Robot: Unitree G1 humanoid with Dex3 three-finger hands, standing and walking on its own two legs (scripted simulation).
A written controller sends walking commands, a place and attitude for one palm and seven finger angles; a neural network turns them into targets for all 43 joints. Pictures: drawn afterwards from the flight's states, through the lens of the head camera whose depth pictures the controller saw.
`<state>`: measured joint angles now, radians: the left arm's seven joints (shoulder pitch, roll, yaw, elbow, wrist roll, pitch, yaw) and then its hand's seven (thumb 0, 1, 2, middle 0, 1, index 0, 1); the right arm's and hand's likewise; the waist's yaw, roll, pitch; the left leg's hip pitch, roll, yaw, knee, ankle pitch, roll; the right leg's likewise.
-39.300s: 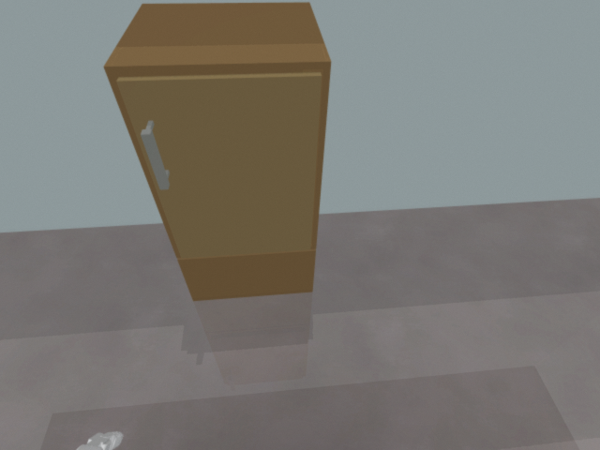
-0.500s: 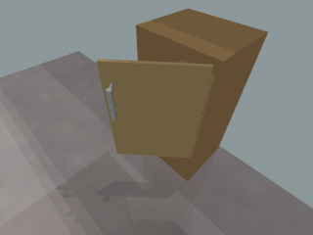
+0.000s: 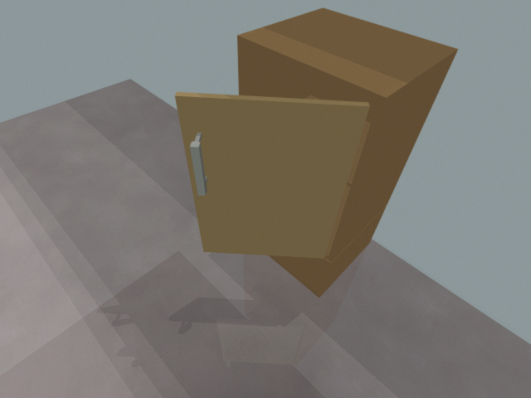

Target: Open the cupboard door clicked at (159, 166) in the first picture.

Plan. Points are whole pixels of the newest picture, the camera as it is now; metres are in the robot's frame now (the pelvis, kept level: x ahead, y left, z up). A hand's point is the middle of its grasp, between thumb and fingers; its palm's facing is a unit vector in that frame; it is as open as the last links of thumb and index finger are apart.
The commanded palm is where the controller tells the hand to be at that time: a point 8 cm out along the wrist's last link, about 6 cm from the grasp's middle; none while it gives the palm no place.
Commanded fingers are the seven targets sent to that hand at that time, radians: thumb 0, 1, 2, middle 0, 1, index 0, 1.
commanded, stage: come to a stop and stand still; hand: left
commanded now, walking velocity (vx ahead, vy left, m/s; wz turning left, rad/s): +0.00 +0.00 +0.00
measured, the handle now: (200, 165) +0.64 +0.20 -0.05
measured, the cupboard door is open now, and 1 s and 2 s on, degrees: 42 42 42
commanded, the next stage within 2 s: look again from close up in 0.04 s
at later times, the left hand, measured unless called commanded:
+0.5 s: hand out of the picture -0.01 +0.15 -0.18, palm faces +0.03 -0.99 -0.14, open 7.4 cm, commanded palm none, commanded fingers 0.00 0.90 0.90 -0.20 -0.30 -0.20 -0.30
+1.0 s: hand out of the picture +0.00 +0.15 -0.18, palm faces +0.06 -0.99 -0.13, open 7.4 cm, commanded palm none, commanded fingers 0.00 0.90 0.90 -0.20 -0.30 -0.20 -0.30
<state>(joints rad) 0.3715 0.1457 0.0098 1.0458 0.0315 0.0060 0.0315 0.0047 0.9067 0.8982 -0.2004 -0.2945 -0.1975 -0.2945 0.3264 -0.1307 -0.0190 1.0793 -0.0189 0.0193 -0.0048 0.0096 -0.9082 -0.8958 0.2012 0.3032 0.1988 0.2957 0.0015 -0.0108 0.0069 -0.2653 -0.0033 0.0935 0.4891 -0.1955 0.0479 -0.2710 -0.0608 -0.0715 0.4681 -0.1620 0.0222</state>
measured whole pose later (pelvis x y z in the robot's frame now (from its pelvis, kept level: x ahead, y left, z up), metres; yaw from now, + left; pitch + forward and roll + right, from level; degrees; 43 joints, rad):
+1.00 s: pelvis +0.04 +0.00 +0.00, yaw -1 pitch -1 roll +0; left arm 0.41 0.11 0.02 1.09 0.04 -0.01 0.02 0.00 0.91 0.90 -0.20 -0.29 -0.20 -0.29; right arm 0.34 -0.12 -0.03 1.13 -0.02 0.00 -0.01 0.01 -0.91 -0.90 0.20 0.30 0.20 0.30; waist 0.01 -0.01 -0.01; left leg -0.22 0.00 0.10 0.50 -0.27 0.05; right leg -0.24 -0.05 -0.04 0.49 -0.24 0.01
